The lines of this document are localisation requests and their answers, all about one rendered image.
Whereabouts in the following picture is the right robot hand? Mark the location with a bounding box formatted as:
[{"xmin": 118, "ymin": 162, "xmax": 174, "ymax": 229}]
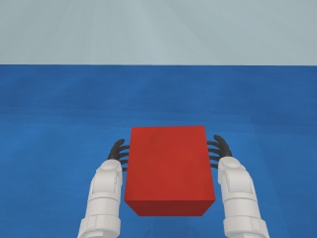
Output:
[{"xmin": 207, "ymin": 135, "xmax": 233, "ymax": 169}]

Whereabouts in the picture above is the left robot hand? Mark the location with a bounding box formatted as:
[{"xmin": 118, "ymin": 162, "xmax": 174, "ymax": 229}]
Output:
[{"xmin": 107, "ymin": 139, "xmax": 130, "ymax": 172}]

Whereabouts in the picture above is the carton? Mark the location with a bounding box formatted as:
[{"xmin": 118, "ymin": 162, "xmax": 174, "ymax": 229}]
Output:
[{"xmin": 124, "ymin": 125, "xmax": 216, "ymax": 216}]

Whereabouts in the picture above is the left robot forearm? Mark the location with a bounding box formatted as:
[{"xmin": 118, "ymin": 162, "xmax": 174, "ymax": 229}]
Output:
[{"xmin": 77, "ymin": 159, "xmax": 123, "ymax": 238}]

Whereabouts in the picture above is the right robot forearm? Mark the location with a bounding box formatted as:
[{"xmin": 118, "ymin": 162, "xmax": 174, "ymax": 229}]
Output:
[{"xmin": 218, "ymin": 156, "xmax": 269, "ymax": 238}]

